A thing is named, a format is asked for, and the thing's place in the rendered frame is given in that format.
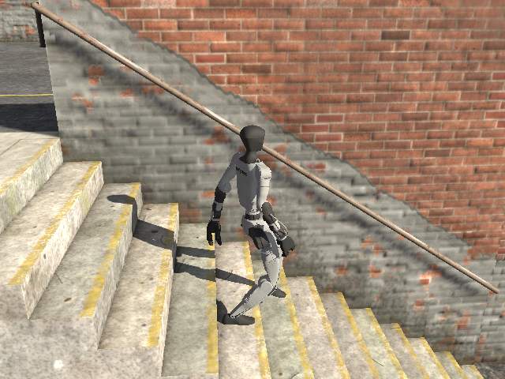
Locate stairs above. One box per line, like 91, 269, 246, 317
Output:
0, 138, 484, 379

